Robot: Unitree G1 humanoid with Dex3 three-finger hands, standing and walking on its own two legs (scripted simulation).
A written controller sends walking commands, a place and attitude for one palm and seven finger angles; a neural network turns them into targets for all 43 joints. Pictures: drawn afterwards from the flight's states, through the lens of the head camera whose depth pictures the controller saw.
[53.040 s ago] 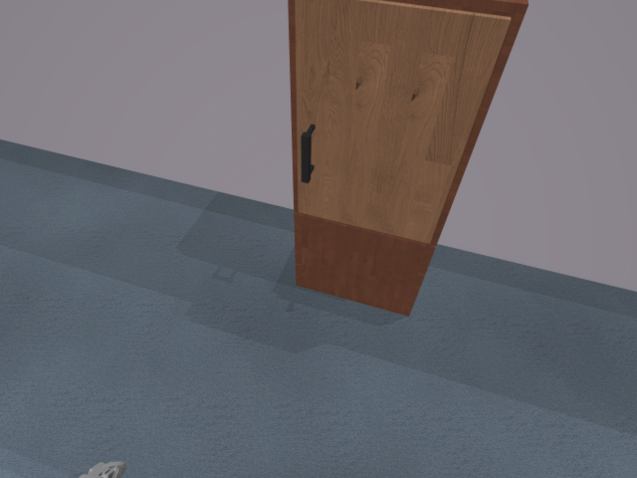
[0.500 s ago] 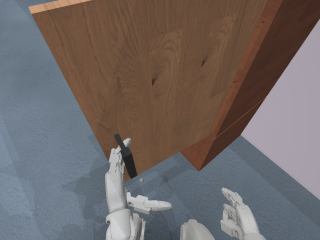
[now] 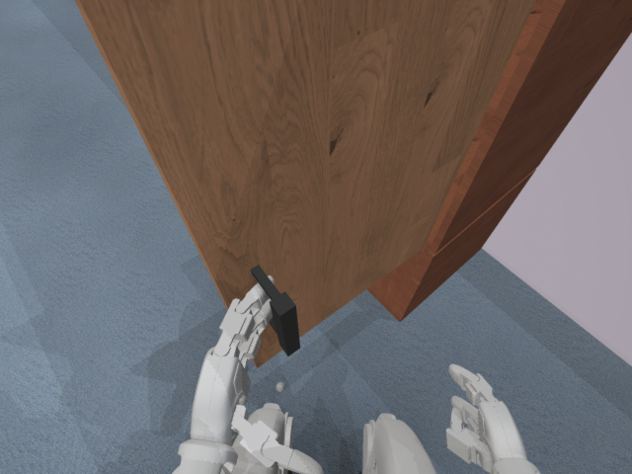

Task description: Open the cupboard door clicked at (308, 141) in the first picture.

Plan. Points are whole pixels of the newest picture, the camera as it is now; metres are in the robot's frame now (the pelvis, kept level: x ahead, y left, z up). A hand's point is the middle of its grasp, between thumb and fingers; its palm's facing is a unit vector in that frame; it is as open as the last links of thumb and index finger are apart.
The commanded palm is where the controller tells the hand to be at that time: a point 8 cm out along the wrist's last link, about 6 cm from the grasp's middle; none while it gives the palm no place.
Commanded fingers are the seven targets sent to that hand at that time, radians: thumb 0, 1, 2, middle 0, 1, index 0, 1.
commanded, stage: slide the hand sideways off the handle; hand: left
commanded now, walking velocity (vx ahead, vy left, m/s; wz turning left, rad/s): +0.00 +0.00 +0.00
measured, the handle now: (276, 313) +0.30 +0.07 +0.04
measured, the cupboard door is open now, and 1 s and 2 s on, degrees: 87 86 86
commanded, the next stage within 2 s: draw the hand back to the body in 0.72 s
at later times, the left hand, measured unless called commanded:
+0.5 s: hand (222, 420) +0.18 +0.11 +0.04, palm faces -0.01 -1.00 +0.01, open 16.2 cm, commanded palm +0.15 +0.16 +0.04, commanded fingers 0.00 -0.50 0.30 -0.15 -0.30 -0.15 -0.30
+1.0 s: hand (182, 432) +0.17 +0.14 +0.08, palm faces -0.05 -1.00 -0.03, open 16.3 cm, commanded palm +0.13 +0.20 +0.09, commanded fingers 0.00 -0.50 0.30 -0.15 -0.30 -0.15 -0.30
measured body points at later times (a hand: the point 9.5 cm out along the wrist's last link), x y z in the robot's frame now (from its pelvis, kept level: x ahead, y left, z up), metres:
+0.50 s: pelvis +0.00 +0.00 -0.01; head +0.08 +0.00 +0.44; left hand +0.18 +0.16 +0.05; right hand +0.22 -0.22 -0.08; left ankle +0.04 +0.10 -0.60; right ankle +0.03 -0.10 -0.60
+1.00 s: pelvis -0.01 +0.00 +0.00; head +0.06 +0.01 +0.44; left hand +0.17 +0.19 +0.08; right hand +0.20 -0.21 -0.07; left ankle +0.04 +0.10 -0.60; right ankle +0.03 -0.10 -0.60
